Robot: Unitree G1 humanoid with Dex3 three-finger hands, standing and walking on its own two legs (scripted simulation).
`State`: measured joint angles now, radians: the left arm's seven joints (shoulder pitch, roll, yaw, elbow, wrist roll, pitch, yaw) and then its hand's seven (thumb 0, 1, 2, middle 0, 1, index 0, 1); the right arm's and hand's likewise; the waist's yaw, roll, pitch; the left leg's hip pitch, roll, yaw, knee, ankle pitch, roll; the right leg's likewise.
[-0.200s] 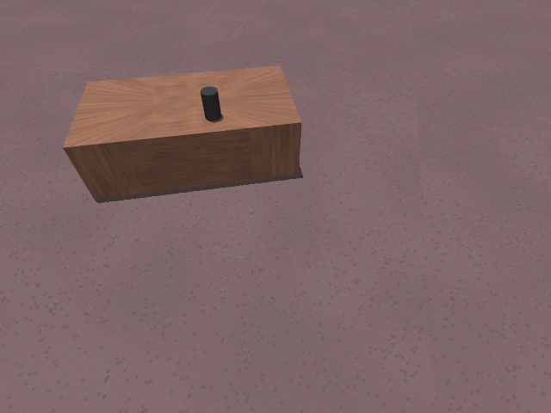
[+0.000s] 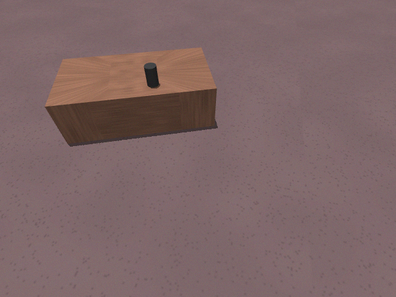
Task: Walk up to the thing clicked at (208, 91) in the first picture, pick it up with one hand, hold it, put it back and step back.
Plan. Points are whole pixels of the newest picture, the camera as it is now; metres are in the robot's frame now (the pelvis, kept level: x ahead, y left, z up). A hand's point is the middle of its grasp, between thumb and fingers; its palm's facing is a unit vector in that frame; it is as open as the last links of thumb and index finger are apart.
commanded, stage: stand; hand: left
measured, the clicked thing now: (151, 75) +1.41 +0.36 -0.39
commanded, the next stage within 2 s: walk up in 0.92 s
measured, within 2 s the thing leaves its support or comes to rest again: neither
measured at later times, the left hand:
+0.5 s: hand out of the picture +0.08 +0.25 -0.15, palm faces -0.02 -0.94 -0.34, open 7.4 cm
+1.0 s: hand out of the picture +0.08 +0.26 -0.15, palm faces +0.01 -0.94 -0.33, open 7.4 cm
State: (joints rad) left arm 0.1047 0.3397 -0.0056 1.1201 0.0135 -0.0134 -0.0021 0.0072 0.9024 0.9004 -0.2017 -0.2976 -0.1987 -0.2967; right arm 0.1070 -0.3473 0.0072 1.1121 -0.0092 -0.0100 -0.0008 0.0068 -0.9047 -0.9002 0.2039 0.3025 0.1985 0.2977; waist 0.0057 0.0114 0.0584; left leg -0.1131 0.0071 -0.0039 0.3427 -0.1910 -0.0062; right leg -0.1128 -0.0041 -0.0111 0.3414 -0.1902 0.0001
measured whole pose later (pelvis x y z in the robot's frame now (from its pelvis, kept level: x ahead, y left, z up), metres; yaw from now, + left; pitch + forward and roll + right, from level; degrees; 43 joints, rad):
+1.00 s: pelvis +0.01 +0.00 +0.00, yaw +1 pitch -2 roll +0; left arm 0.16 0.36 0.03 1.07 0.03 -0.03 -0.04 0.01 0.90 0.90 -0.20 -0.30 -0.20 -0.30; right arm 0.17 -0.36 -0.03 1.07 -0.03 -0.02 0.04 0.01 -0.90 -0.90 0.20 0.30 0.20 0.30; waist 0.01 0.01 0.02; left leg -0.16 -0.01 -0.03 0.47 -0.37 0.04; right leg -0.15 -0.01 -0.03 0.45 -0.37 -0.03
